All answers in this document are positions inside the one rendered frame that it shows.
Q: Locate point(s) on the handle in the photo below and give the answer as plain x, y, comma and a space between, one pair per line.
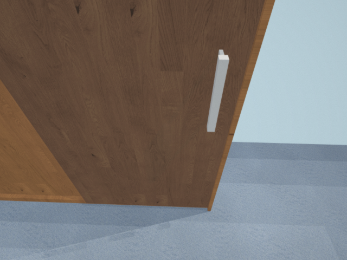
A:
219, 80

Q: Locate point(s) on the wardrobe door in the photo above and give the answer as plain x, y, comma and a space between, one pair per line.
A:
27, 166
120, 90

